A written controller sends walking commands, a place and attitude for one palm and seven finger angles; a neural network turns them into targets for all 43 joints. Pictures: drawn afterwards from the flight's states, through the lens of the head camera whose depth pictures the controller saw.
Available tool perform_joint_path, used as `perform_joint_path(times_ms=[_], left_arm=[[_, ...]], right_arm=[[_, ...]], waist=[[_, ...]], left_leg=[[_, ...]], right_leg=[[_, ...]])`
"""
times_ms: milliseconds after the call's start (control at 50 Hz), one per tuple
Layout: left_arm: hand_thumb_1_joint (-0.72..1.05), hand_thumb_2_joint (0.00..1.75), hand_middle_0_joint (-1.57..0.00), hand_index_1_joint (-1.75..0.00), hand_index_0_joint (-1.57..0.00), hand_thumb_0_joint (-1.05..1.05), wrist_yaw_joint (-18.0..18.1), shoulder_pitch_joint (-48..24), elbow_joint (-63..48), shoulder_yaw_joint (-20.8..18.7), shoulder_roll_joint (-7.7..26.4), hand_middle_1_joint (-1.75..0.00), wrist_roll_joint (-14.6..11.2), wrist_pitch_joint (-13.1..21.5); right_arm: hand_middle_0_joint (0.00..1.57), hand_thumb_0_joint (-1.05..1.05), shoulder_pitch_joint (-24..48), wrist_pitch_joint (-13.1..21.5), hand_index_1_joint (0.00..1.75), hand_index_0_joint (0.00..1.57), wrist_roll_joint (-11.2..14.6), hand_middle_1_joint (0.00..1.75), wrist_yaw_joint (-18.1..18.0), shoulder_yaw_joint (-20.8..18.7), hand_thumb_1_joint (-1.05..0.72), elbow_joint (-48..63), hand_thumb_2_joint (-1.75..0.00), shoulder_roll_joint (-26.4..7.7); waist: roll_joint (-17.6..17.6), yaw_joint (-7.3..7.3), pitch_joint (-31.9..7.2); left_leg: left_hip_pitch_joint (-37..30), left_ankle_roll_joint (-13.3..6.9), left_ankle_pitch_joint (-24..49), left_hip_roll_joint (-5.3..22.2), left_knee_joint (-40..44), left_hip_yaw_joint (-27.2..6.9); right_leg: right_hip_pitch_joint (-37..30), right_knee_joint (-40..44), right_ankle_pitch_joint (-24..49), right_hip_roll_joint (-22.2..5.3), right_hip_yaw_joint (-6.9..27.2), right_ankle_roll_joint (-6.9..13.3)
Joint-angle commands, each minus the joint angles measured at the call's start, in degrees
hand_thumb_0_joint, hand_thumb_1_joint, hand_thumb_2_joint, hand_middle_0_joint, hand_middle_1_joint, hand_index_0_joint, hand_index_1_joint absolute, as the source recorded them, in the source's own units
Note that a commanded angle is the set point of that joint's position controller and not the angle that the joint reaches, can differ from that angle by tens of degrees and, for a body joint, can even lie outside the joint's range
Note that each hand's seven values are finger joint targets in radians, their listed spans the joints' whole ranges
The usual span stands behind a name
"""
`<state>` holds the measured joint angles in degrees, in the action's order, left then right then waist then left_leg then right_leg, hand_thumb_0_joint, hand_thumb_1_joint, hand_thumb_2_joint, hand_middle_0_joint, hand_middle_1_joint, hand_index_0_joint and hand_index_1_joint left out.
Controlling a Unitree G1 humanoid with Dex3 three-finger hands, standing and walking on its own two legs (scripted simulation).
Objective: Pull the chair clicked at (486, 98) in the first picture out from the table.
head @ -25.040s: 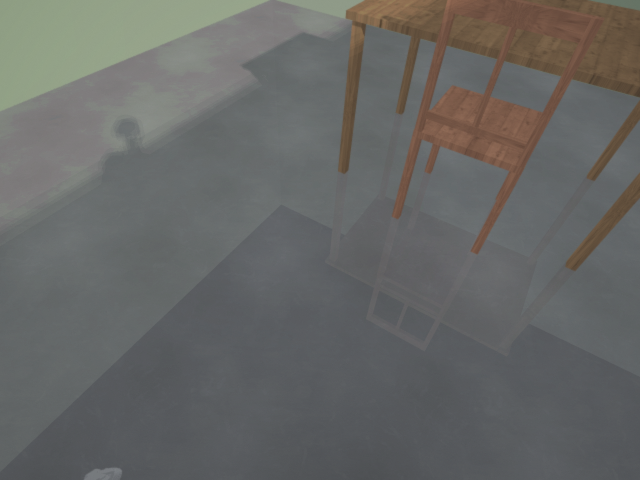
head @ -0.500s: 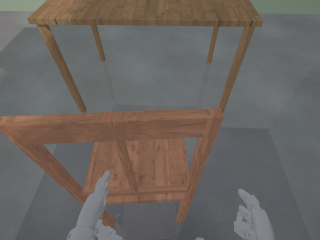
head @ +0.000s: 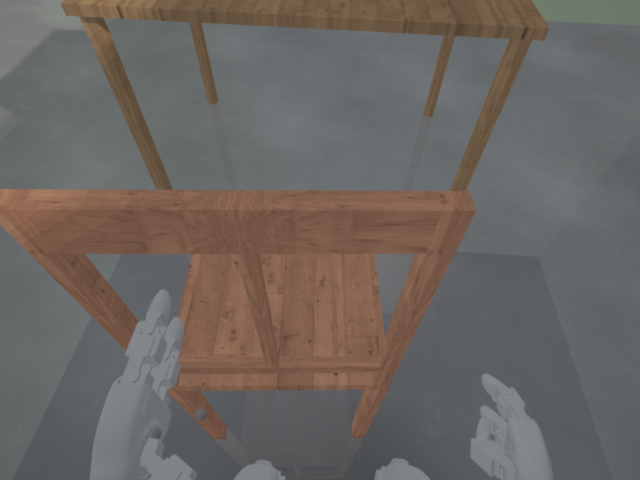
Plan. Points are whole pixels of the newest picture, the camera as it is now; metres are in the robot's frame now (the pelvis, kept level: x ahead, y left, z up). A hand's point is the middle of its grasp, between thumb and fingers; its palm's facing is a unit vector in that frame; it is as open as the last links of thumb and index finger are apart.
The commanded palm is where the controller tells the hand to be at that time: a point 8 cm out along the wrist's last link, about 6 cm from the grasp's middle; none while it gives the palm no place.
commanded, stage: draw the hand back to the body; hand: left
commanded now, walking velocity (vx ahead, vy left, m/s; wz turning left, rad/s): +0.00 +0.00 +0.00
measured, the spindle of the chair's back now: (262, 318) +0.32 +0.10 +0.01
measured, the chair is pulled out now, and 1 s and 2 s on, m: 0.67 0.67 0.67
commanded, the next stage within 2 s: step back with the hand held close in 1.36 s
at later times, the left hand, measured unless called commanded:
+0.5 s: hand (100, 393) +0.18 +0.20 +0.13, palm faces +0.23 -0.90 -0.37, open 15.9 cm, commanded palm +0.15 +0.25 +0.17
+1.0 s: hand out of the picture +0.22 +0.26 +0.25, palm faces +0.50 -0.75 -0.43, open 9.1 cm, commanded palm +0.17 +0.30 +0.26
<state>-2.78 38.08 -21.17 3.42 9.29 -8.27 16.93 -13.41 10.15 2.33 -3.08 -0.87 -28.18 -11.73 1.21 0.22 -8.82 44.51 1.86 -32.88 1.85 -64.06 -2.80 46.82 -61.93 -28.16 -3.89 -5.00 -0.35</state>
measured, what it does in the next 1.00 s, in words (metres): rises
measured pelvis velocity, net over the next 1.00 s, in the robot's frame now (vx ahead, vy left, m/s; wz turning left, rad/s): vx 0.03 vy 0.00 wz -0.02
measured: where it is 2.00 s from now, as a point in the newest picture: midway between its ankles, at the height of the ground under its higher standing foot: outside the picture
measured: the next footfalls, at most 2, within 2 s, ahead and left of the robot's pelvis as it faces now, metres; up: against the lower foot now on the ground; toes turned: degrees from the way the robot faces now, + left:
none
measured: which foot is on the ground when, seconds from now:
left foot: down 0.00-1.00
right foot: down 0.00-1.00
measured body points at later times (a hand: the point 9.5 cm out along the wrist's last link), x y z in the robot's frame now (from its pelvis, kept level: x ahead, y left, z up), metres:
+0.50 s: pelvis +0.02 +0.00 +0.05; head +0.02 -0.02 +0.50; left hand +0.16 +0.25 +0.16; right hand +0.20 -0.23 -0.03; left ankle -0.01 +0.14 -0.66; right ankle +0.02 -0.13 -0.66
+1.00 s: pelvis +0.03 +0.00 +0.08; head +0.02 -0.03 +0.52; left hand +0.19 +0.30 +0.27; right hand +0.23 -0.22 -0.01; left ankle -0.01 +0.14 -0.66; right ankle +0.02 -0.13 -0.66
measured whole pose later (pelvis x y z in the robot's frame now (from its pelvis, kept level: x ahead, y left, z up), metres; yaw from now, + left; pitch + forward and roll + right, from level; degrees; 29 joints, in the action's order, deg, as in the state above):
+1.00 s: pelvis +0.03 +0.00 +0.08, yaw -1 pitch -3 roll +0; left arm 10.3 28.0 -25.9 -20.0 20.4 -3.3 2.3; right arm -9.8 9.2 1.2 -5.0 0.9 -36.9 -12.4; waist 4.8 -4.2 0.8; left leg 4.7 2.0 -19.7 2.5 -27.8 -0.3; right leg 8.7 -28.8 -16.6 -2.2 -4.4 -0.5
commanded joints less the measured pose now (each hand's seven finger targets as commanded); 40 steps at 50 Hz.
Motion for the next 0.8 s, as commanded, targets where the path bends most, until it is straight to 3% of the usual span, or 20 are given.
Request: perform_joint_path(times_ms=[0, 40, 80, 160, 260, 280, 300, 340, 360, 440, 540, 660, 740, 780], left_arm=[[-0.55, 0.2, 0.0, 0.0, 0.0, 0.0, -4.28, 5.62, -10.24, -2.28, 4.21, 0.0, -0.62, 5.68], [-0.55, 0.2, 0.0, 0.0, 0.0, 0.0, -4.73, 6.13, -12.87, -5.73, 6.68, 0.0, -2.01, 1.34], [-0.55, 0.2, 0.0, 0.0, 0.0, 0.0, -4.19, 4.99, -17.37, -8.33, 7.88, 0.0, -3.76, -0.88], [-0.55, 0.2, 0.0, 0.0, 0.0, 0.0, -2.83, 2.42, -20.34, -10.81, 8.49, 0.0, -5.89, -0.71], [-0.37, 0.29, -0.02, -0.04, -0.02, 0.0, -5.59, 1.93, -15.92, -11.63, 8.66, -0.04, -6.66, -1.46], [-0.33, 0.31, -0.03, -0.05, -0.03, 0.0, 3.07, 5.64, -16.29, -17.14, 19.22, -0.05, 2.15, -6.85], [-0.3, 0.32, -0.04, -0.05, -0.04, 0.0, 6.1, 5.2, -19.53, -12.47, 12.66, -0.05, 3.13, -9.18], [-0.22, 0.36, -0.04, -0.07, -0.04, 0.0, 9.7, 5.01, -17.66, -13.18, 12.85, -0.07, 4.62, -12.38], [-0.19, 0.37, -0.05, -0.08, -0.05, 0.0, 10.56, 4.5, -18.57, -12.51, 12.18, -0.08, 4.83, -12.99], [-0.04, 0.44, -0.07, -0.1, -0.07, 0.0, 13.18, -0.14, -20.4, -15.19, 15.82, -0.1, 5.7, -13.89], [0.14, 0.53, -0.1, -0.14, -0.1, 0.0, 14.09, -3.51, -17.91, -18.1, 17.03, -0.14, 5.97, -13.74], [0.36, 0.64, -0.13, -0.19, -0.13, 0.0, 13.85, -4.13, -16.73, -21.34, 17.06, -0.19, 5.85, -12.49], [0.5, 0.71, -0.15, -0.22, -0.15, 0.0, 14.35, -9.39, -21.15, -26.16, 22.01, -0.22, 5.81, -11.69], [0.57, 0.74, -0.16, -0.23, -0.16, 0.0, 14.49, -10.31, -20.75, -26.57, 21.3, -0.23, 5.66, -11.51]], right_arm=[[0.2, 0.0, 5.41, 1.62, 0.3, 0.2, 0.96, 0.3, 1.06, -3.33, -0.9, 10.8, -0.9, -6.3], [0.2, 0.0, 6.45, 0.41, 0.3, 0.2, 1.55, 0.3, 0.17, -3.16, -0.9, 11.95, -0.9, -6.22], [0.2, 0.0, 6.17, -0.28, 0.3, 0.2, 1.83, 0.3, -0.94, -2.75, -0.9, 12.31, -0.9, -5.71], [0.2, 0.0, 5.05, 0.7, 0.3, 0.2, 1.81, 0.3, -2.16, -2.13, -0.9, 10.69, -0.9, -5.13], [0.2, 0.0, 5.03, 3.02, 0.3, 0.2, 2.07, 0.3, -2.35, -1.78, -0.9, 8.75, -0.9, -5.92], [0.2, 0.0, 4.03, 0.87, 0.3, 0.2, 0.98, 0.3, -3.84, -2.34, -0.9, 9.76, -0.9, -5.34], [0.2, 0.0, 3.7, 0.48, 0.3, 0.2, 0.58, 0.3, -4.04, -1.23, -0.9, 11.02, -0.9, -4.46], [0.2, 0.0, 4.77, -0.7, 0.3, 0.2, 0.5, 0.3, -4.43, -1.24, -0.9, 9.4, -0.9, -4.74], [0.2, 0.0, 4.7, -1.14, 0.3, 0.2, 0.3, 0.3, -4.7, -0.96, -0.9, 9.41, -0.9, -4.75], [0.2, 0.0, 5.9, -0.61, 0.3, 0.2, 0.06, 0.3, -5.12, -0.34, -0.9, 8.03, -0.9, -5.46], [0.2, 0.0, 6.95, 0.53, 0.3, 0.2, -0.2, 0.3, -4.97, -0.19, -0.9, 5.87, -0.9, -5.91], [0.2, 0.0, 7.92, 1.48, 0.3, 0.2, -0.63, 0.3, -3.73, -0.26, -0.9, 3.56, -0.9, -5.59], [0.2, 0.0, 9.0, 2.63, 0.3, 0.2, -0.93, 0.3, -3.43, -0.33, -0.9, 2.38, -0.9, -6.08], [0.2, 0.0, 8.42, 3.03, 0.3, 0.2, -1.03, 0.3, -3.38, -0.23, -0.9, 1.85, -0.9, -5.91]], waist=[[1.16, -0.18, -7.77], [0.6, -0.74, -9.32], [-1.23, -0.64, -9.05], [-1.44, 0.0, -7.21], [-1.66, 0.73, -4.38], [1.55, -4.11, -6.46], [1.74, -1.85, -2.63], [0.3, -2.01, -0.27], [-0.08, -1.67, 0.35], [2.0, -1.87, 2.54], [1.77, -2.27, 5.43], [2.09, -2.87, 5.59], [4.71, -3.14, 4.1], [4.55, -3.02, 4.03]], left_leg=[[-2.28, -1.83, 13.57, -2.24, 10.08, 1.95], [-3.34, -2.22, 13.31, -2.27, 11.41, 1.96], [-4.3, -2.44, 13.95, -2.23, 12.37, 1.89], [-6.77, -2.55, 16.45, -2.13, 13.22, 1.59], [-9.54, -2.55, 15.33, -1.99, 15.65, 1.28], [-12.11, -1.79, 15.78, 0.01, 19.61, 2.29], [-13.05, -1.79, 15.01, -0.62, 21.01, 2.56], [-14.69, -1.8, 16.36, -0.18, 22.39, 2.26], [-16.37, -1.89, 17.13, -0.26, 23.31, 2.38], [-21.23, -1.84, 18.76, -0.13, 27.62, 1.83], [-26.11, -1.85, 21.05, -0.05, 32.19, 1.85], [-30.91, -1.8, 27.37, 0.21, 36.06, 2.6], [-33.79, -1.75, 30.65, 0.25, 37.1, 3.01], [-35.41, -1.69, 31.9, 0.4, 37.94, 2.98]], right_leg=[[-9.43, 8.68, 8.56, 2.21, 0.84, 1.3], [-12.91, 10.47, 8.19, 2.17, 1.23, 1.14], [-14.48, 11.67, 8.83, 2.2, 0.74, 0.85], [-15.42, 13.96, 11.85, 2.39, 0.51, 0.52], [-16.26, 17.39, 10.41, 1.96, 0.47, 0.13], [-22.15, 19.57, 10.78, 0.27, 3.58, 1.79], [-22.21, 20.89, 11.1, -0.18, 2.36, 1.52], [-23.79, 22.33, 12.14, 0.26, 1.61, 1.61], [-24.62, 22.84, 13.28, 0.29, 1.37, 1.46], [-28.53, 26.66, 15.05, 0.35, 1.15, 1.64], [-32.37, 30.64, 17.42, 0.55, 1.09, 1.59], [-37.38, 32.82, 24.23, 0.69, 1.09, 1.53], [-40.16, 34.46, 28.15, 0.7, 1.72, 1.78], [-40.39, 34.73, 28.49, 0.73, 1.42, 1.62]])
